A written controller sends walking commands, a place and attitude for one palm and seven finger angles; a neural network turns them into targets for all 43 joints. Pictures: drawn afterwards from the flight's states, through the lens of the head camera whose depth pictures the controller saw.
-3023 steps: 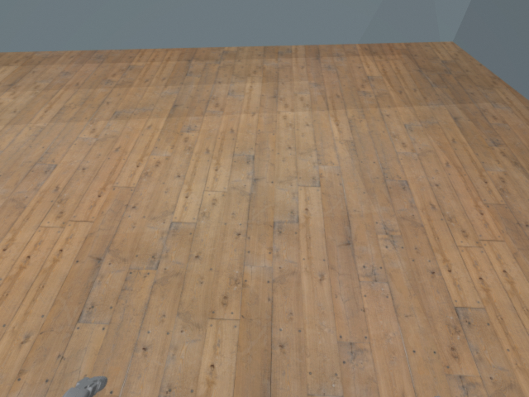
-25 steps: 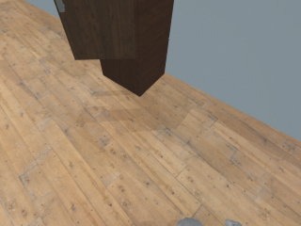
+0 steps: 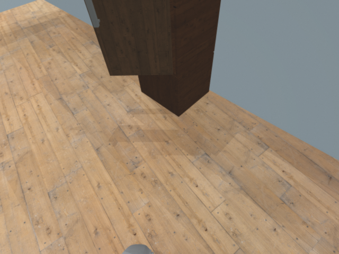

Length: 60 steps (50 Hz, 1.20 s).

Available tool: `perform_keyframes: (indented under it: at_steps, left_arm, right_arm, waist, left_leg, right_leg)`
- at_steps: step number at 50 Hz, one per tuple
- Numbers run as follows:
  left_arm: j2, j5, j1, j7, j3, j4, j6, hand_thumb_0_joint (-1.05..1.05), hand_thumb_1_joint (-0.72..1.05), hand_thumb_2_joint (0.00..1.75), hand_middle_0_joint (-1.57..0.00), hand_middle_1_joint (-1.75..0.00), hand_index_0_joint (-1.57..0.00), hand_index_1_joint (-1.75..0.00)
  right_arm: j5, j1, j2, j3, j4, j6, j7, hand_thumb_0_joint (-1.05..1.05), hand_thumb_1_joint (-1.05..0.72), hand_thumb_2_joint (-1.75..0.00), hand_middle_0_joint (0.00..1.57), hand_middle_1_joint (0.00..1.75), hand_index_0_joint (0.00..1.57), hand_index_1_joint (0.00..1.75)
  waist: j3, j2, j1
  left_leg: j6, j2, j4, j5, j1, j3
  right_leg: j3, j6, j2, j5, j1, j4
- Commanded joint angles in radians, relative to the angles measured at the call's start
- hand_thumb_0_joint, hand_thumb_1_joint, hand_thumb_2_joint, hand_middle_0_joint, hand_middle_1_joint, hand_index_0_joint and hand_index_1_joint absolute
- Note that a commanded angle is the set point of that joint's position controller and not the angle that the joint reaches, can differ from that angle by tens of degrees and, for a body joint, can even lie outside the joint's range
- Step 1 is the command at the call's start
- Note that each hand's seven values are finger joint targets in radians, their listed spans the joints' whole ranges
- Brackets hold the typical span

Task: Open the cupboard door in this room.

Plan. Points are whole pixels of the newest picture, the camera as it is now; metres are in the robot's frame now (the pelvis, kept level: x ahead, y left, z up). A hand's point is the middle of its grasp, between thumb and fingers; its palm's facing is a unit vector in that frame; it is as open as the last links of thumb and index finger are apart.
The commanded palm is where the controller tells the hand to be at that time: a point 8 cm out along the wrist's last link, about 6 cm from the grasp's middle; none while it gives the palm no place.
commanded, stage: take the last steps up to it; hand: left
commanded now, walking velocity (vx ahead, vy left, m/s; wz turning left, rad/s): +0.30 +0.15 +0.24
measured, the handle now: (92, 8) +1.13 +0.43 +0.07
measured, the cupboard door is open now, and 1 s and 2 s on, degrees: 42 42 42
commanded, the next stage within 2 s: come to a stop and stand still in 1.42 s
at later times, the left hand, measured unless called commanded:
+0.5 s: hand out of the picture +0.08 +0.31 -0.18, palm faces +0.16 -0.97 -0.19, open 7.4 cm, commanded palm none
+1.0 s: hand (97, 168) +0.40 +0.29 -0.17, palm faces +0.09 -0.98 -0.18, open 7.3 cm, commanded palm none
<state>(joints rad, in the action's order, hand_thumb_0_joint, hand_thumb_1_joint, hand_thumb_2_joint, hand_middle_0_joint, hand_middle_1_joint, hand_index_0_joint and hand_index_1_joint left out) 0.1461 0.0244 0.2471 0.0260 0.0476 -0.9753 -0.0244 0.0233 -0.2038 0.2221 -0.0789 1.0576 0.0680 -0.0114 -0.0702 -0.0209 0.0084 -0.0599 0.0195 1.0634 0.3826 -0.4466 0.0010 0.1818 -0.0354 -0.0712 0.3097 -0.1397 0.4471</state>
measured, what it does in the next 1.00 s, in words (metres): walks ahead: left foot, then right foot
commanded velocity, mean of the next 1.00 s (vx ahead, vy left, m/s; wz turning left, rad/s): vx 0.30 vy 0.09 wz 0.01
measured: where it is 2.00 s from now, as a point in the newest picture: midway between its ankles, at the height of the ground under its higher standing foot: (149, 190)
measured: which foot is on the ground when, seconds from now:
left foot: up 0.00-0.30, down 0.32-0.90, up 0.92-1.00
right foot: down 0.00-0.32, up 0.34-0.86, down 0.88-1.00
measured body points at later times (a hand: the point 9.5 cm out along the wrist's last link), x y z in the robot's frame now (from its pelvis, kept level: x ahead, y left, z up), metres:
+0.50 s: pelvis +0.10 +0.13 -0.01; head +0.13 +0.14 +0.44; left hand +0.07 +0.36 -0.17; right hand +0.19 -0.10 -0.15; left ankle +0.08 +0.19 -0.74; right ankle +0.08 -0.01 -0.65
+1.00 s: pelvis +0.31 +0.12 -0.01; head +0.35 +0.11 +0.43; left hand +0.39 +0.34 -0.16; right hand +0.22 -0.08 -0.17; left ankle +0.18 +0.23 -0.64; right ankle +0.33 +0.05 -0.74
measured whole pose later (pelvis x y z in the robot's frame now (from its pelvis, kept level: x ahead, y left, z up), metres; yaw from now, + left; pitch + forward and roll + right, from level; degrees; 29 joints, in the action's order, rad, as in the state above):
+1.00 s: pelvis +0.31 +0.12 -0.01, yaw +3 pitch +0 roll +1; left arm 0.12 0.01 0.15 0.02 0.05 -0.99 -0.07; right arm 0.02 -0.43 0.12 -0.03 1.18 -0.01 0.01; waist -0.09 -0.02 0.03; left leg 0.02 0.02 1.19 0.40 -0.31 0.05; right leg 0.14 -0.07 0.00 0.29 -0.28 0.58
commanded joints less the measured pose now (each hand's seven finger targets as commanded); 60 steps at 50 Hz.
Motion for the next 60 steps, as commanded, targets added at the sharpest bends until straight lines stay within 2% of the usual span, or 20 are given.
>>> perform_keyframes:
  at_steps: [1,10,12,14,15,16,17,19,23,29,37,40,42,43,44,45,46,48,51,60]
  left_arm:
    - [0.172,0.000,0.155,0.002,0.042,-0.013,-0.031,0.00,0.90,0.90,-0.20,-0.30,-0.20,-0.30]
    - [0.199,0.012,0.169,-0.013,0.047,-0.079,-0.034,0.00,0.90,0.90,-0.20,-0.30,-0.20,-0.30]
    - [0.209,0.011,0.143,-0.015,0.050,-0.086,-0.032,0.00,0.90,0.90,-0.20,-0.30,-0.20,-0.30]
    - [0.196,0.004,0.101,-0.020,0.047,-0.079,-0.028,0.00,0.90,0.90,-0.20,-0.30,-0.20,-0.30]
    - [0.142,-0.004,0.115,-0.028,0.036,-0.060,-0.022,0.00,0.90,0.90,-0.20,-0.30,-0.20,-0.30]
    - [0.092,-0.005,0.070,-0.029,0.018,-0.012,-0.020,0.00,0.90,0.90,-0.20,-0.30,-0.20,-0.30]
    - [0.097,-0.003,0.003,-0.021,0.017,0.011,-0.014,0.00,0.90,0.90,-0.20,-0.30,-0.20,-0.30]
    - [0.081,0.000,-0.006,-0.024,0.019,-0.009,-0.008,0.00,0.90,0.90,-0.20,-0.30,-0.20,-0.30]
    - [0.062,0.007,0.076,-0.031,0.019,-0.062,0.006,0.00,0.90,0.90,-0.20,-0.30,-0.20,-0.30]
    - [0.065,0.001,-0.014,-0.031,0.025,-0.013,0.019,0.00,0.90,0.90,-0.20,-0.30,-0.20,-0.30]
    - [0.048,-0.005,-0.237,-0.039,0.002,0.076,0.000,0.00,0.90,0.90,-0.20,-0.30,-0.20,-0.30]
    - [0.051,-0.007,-0.180,-0.034,0.001,0.067,-0.006,0.00,0.90,0.90,-0.20,-0.30,-0.20,-0.30]
    - [0.083,-0.006,-0.014,-0.027,0.013,0.020,-0.018,0.00,0.90,0.90,-0.20,-0.30,-0.20,-0.30]
    - [0.113,-0.004,0.134,-0.024,0.029,-0.021,-0.028,0.00,0.90,0.90,-0.20,-0.30,-0.20,-0.30]
    - [0.201,0.000,0.277,-0.015,0.053,-0.063,-0.040,0.00,0.90,0.90,-0.20,-0.30,-0.20,-0.30]
    - [0.259,-0.016,0.299,-0.013,0.062,-0.088,-0.036,0.00,0.90,0.90,-0.20,-0.30,-0.20,-0.30]
    - [0.231,-0.022,0.216,-0.006,0.059,-0.063,-0.035,0.00,0.90,0.90,-0.20,-0.30,-0.20,-0.30]
    - [0.125,-0.019,0.079,0.002,0.026,-0.040,-0.040,0.00,0.90,0.90,-0.20,-0.30,-0.20,-0.30]
    - [0.058,-0.012,0.067,-0.004,0.005,-0.058,-0.064,0.00,0.90,0.90,-0.20,-0.30,-0.20,-0.30]
    - [0.120,-0.006,0.148,-0.014,0.015,-0.117,-0.071,0.00,0.90,0.90,-0.20,-0.30,-0.20,-0.30]
  right_arm:
    - [-0.001,0.121,0.031,0.006,-0.095,-0.034,-0.009,0.00,-0.90,-0.90,0.20,0.30,0.20,0.30]
    - [-0.008,0.188,0.007,0.025,-0.131,-0.058,-0.035,0.00,-0.90,-0.90,0.20,0.30,0.20,0.30]
    - [-0.008,0.129,0.014,0.024,-0.117,-0.066,-0.033,0.00,-0.90,-0.90,0.20,0.30,0.20,0.30]
    - [-0.003,-0.064,0.070,0.011,-0.059,-0.083,-0.018,0.00,-0.90,-0.90,0.20,0.30,0.20,0.30]
    - [0.005,-0.192,0.170,-0.015,-0.029,-0.092,-0.004,0.00,-0.90,-0.90,0.20,0.30,0.20,0.30]
    - [0.007,-0.291,0.249,-0.035,-0.012,-0.091,0.013,0.00,-0.90,-0.90,0.20,0.30,0.20,0.30]
    - [0.000,-0.284,0.241,-0.032,-0.009,-0.080,0.026,0.00,-0.90,-0.90,0.20,0.30,0.20,0.30]
    - [0.000,-0.138,0.158,-0.004,-0.055,-0.092,0.032,0.00,-0.90,-0.90,0.20,0.30,0.20,0.30]
    - [-0.003,-0.121,0.067,0.026,-0.050,-0.129,0.034,0.00,-0.90,-0.90,0.20,0.30,0.20,0.30]
    - [-0.005,-0.199,0.040,0.031,-0.005,-0.141,0.038,0.00,-0.90,-0.90,0.20,0.30,0.20,0.30]
    - [0.008,-0.363,0.036,0.045,0.080,-0.142,0.049,0.00,-0.90,-0.90,0.20,0.30,0.20,0.30]
    - [0.005,-0.362,0.055,0.046,0.099,-0.137,0.050,0.00,-0.90,-0.90,0.20,0.30,0.20,0.30]
    - [-0.002,-0.336,0.069,0.041,0.101,-0.134,0.049,0.00,-0.90,-0.90,0.20,0.30,0.20,0.30]
    - [-0.012,-0.293,0.075,0.037,0.086,-0.137,0.047,0.00,-0.90,-0.90,0.20,0.30,0.20,0.30]
    - [-0.027,-0.295,0.043,0.034,0.060,-0.142,0.039,0.00,-0.90,-0.90,0.20,0.30,0.20,0.30]
    - [-0.030,-0.311,0.016,0.035,0.046,-0.143,0.041,0.00,-0.90,-0.90,0.20,0.30,0.20,0.30]
    - [-0.025,-0.240,0.030,0.029,0.035,-0.130,0.037,0.00,-0.90,-0.90,0.20,0.30,0.20,0.30]
    - [-0.012,-0.156,-0.041,0.033,0.013,-0.112,0.025,0.00,-0.90,-0.90,0.20,0.30,0.20,0.30]
    - [-0.001,-0.226,-0.083,0.040,0.034,-0.088,0.016,0.00,-0.90,-0.90,0.20,0.30,0.20,0.30]
    - [-0.005,0.056,-0.044,0.032,-0.056,-0.099,-0.013,0.00,-0.90,-0.90,0.20,0.30,0.20,0.30]
  waist:
    - [0.014,0.155,-0.080]
    - [-0.034,0.216,-0.071]
    - [-0.020,0.208,-0.035]
    - [0.055,0.089,0.063]
    - [0.142,-0.153,0.113]
    - [0.165,-0.336,0.142]
    - [0.126,-0.213,0.132]
    - [0.042,-0.143,0.064]
    - [-0.021,-0.011,-0.014]
    - [-0.025,-0.023,-0.025]
    - [-0.061,-0.027,0.036]
    - [-0.017,-0.066,0.000]
    - [0.053,-0.061,-0.073]
    - [0.117,-0.043,-0.145]
    - [0.214,0.109,-0.183]
    - [0.266,0.216,-0.143]
    - [0.157,0.108,-0.129]
    - [-0.047,0.027,-0.053]
    - [-0.012,0.128,0.011]
    - [-0.010,0.180,-0.040]
  left_leg:
    - [0.002,0.040,-0.068,-0.004,-0.191,0.002]
    - [0.041,0.015,-0.367,-0.028,-0.020,0.097]
    - [0.053,-0.005,-0.463,-0.057,0.120,0.136]
    - [0.068,-0.039,-0.612,-0.111,0.429,0.167]
    - [0.131,0.135,-0.666,-0.053,0.598,-0.074]
    - [0.223,0.319,-0.787,-0.097,0.648,-0.379]
    - [0.259,0.360,-0.814,-0.126,0.589,-0.350]
    - [0.253,0.318,-0.851,-0.072,0.408,-0.286]
    - [0.210,0.234,-0.887,-0.378,0.329,-0.104]
    - [0.218,0.224,-0.900,-0.550,0.406,-0.037]
    - [0.202,0.235,-0.821,-0.851,0.542,-0.001]
    - [0.183,0.222,-0.721,-1.110,0.532,0.045]
    - [0.151,0.193,-0.537,-1.201,0.489,0.062]
    - [0.129,0.159,-0.361,-1.081,0.358,0.087]
    - [0.093,0.042,-0.075,-0.633,0.089,0.132]
    - [0.064,-0.074,0.262,0.182,-0.092,0.094]
    - [0.084,-0.005,0.322,0.140,-0.136,-0.037]
    - [0.078,0.068,0.227,-0.010,-0.127,-0.046]
    - [0.047,0.082,0.072,-0.087,-0.045,-0.002]
    - [0.025,0.049,-0.337,-0.195,-0.093,0.080]
  right_leg:
    - [-0.242,-0.087,-0.328,-0.300,0.183,-0.202]
    - [-0.123,-0.058,-0.332,-0.214,0.073,-0.192]
    - [-0.085,-0.037,-0.318,-0.196,0.005,-0.141]
    - [0.012,0.006,-0.240,-0.243,-0.124,0.086]
    - [0.081,0.050,-0.121,-0.026,-0.284,0.364]
    - [0.024,0.075,-0.010,0.327,-0.487,0.635]
    - [-0.095,0.045,-0.047,0.302,-0.534,0.761]
    - [-0.145,0.034,-0.092,0.155,-0.538,0.828]
    - [-0.152,0.049,-0.085,-0.026,-0.476,0.774]
    - [-0.153,0.060,-0.063,-0.123,-0.546,0.658]
    - [-0.080,0.011,-0.012,-0.104,-0.514,0.340]
    - [-0.032,-0.026,0.058,-0.050,-0.340,0.254]
    - [-0.022,-0.048,0.099,-0.072,-0.125,0.162]
    - [-0.063,-0.067,0.065,-0.185,0.111,0.096]
    - [-0.374,-0.171,-0.176,-0.357,0.387,0.064]
    - [-0.722,-0.287,-0.419,-0.567,0.448,-0.056]
    - [-0.677,-0.278,-0.408,-0.389,0.291,-0.130]
    - [-0.466,-0.175,-0.307,-0.338,-0.016,-0.196]
    - [-0.255,-0.108,-0.209,-0.431,-0.087,-0.230]
    - [-0.189,-0.097,-0.194,-0.576,0.090,-0.195]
